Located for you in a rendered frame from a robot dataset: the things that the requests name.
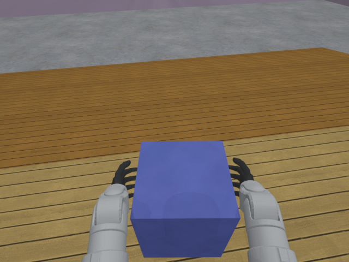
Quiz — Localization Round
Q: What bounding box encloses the robot right forearm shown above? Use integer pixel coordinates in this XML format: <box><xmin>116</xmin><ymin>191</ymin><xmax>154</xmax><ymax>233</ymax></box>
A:
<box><xmin>239</xmin><ymin>180</ymin><xmax>297</xmax><ymax>262</ymax></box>

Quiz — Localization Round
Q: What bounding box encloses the carton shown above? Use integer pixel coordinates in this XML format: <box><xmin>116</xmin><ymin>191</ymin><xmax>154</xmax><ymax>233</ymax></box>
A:
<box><xmin>130</xmin><ymin>141</ymin><xmax>240</xmax><ymax>258</ymax></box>

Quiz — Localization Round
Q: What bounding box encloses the robot left hand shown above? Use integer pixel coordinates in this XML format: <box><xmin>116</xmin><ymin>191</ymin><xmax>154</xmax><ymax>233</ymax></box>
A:
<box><xmin>111</xmin><ymin>160</ymin><xmax>137</xmax><ymax>198</ymax></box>

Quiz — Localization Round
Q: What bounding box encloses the robot right hand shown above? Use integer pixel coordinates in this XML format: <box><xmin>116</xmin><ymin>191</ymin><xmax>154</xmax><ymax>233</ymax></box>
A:
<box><xmin>228</xmin><ymin>158</ymin><xmax>254</xmax><ymax>197</ymax></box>

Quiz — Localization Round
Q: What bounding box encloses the robot left forearm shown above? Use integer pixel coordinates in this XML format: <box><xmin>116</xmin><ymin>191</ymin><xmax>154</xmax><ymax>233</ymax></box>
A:
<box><xmin>82</xmin><ymin>183</ymin><xmax>129</xmax><ymax>262</ymax></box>

